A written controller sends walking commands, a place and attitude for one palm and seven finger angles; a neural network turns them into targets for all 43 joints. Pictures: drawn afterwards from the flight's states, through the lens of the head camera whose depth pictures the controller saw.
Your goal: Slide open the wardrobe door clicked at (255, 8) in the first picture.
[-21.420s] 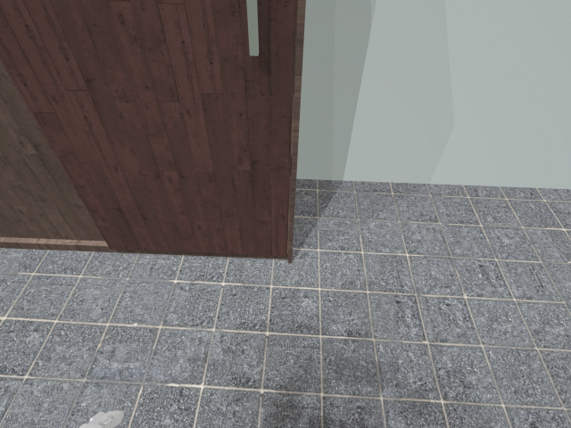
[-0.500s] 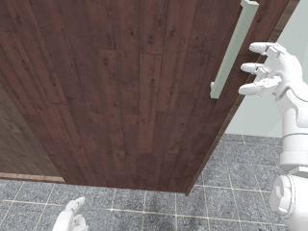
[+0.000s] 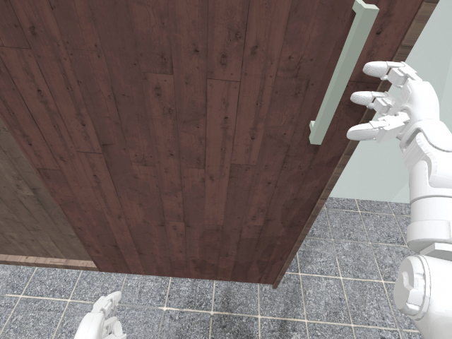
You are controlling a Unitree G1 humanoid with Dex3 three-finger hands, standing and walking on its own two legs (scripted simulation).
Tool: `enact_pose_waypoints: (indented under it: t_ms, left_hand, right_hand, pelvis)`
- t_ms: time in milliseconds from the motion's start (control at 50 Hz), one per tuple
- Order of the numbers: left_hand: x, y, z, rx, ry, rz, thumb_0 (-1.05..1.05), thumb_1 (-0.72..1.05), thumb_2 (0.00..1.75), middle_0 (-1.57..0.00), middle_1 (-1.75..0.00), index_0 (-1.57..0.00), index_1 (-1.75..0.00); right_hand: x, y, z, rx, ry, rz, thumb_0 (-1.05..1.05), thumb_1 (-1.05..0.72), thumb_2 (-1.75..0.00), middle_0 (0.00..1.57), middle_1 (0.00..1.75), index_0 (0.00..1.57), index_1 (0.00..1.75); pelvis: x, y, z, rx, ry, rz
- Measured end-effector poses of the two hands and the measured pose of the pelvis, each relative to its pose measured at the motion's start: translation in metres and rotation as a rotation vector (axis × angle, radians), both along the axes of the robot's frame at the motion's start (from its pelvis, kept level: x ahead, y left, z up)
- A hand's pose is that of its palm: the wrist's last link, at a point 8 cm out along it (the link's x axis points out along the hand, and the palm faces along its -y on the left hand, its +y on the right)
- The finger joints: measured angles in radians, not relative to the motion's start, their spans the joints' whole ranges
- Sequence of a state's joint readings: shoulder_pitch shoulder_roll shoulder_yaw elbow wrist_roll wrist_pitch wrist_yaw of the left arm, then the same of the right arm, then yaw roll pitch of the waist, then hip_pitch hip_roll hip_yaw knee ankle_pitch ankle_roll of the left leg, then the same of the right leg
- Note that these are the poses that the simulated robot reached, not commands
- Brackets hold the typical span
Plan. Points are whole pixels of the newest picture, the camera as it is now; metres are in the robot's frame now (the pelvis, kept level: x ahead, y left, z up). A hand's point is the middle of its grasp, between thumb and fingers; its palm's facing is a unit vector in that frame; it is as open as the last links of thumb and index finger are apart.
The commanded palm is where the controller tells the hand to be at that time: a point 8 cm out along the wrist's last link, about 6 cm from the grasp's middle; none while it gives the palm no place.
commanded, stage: move the hooked fingers beside the handle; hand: right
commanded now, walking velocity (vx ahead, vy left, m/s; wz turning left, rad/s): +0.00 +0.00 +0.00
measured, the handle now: (334, 81) +0.48 -0.13 +0.25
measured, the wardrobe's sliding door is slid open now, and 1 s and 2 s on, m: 0.00 0.00 0.00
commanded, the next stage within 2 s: none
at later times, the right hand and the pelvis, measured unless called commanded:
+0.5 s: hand (367, 106) +0.43 -0.17 +0.25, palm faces -0.02 +1.00 -0.02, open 14.0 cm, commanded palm +0.40 -0.23 +0.25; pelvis +0.00 +0.00 +0.00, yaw +0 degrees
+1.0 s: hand (370, 114) +0.43 -0.19 +0.23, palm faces +0.02 +1.00 -0.03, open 14.0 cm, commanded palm +0.40 -0.24 +0.25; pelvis +0.00 +0.00 +0.00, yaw +0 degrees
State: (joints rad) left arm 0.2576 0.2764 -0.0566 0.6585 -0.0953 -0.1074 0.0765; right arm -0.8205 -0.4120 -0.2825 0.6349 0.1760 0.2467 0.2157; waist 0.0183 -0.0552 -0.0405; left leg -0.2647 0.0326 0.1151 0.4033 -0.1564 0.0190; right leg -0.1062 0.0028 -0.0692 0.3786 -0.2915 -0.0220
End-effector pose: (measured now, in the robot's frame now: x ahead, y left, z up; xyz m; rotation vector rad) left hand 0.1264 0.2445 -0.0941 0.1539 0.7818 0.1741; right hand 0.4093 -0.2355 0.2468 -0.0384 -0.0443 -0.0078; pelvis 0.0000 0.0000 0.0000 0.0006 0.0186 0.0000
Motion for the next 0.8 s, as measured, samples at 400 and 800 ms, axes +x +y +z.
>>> enact_pose_waypoints:
  t_ms: [400, 800]
  left_hand:
    - [0.0, -0.001, -0.001, 0.003, 0.016, -0.009, 0.01, 0.91, 0.9, -0.2, -0.3, -0.2, -0.3]
    - [0.014, -0.009, 0.005, 0.002, -0.016, -0.03, 0.01, 0.91, 0.9, -0.2, -0.3, -0.2, -0.3]
  right_hand:
    - [0.0, 0.002, 0.008, -0.007, -0.029, 0.03, -0.02, 0.5, -0.3, 0.3, 1.2, 0.3, 1.2]
    - [-0.005, -0.005, 0.015, -0.002, -0.025, 0.005, -0.02, 0.5, -0.3, 0.3, 1.2, 0.3, 1.2]
  pelvis:
    - [0.003, -0.002, 0.0, 0.003, 0.0, -0.004]
    - [0.001, -0.002, 0.0, 0.004, -0.007, -0.009]
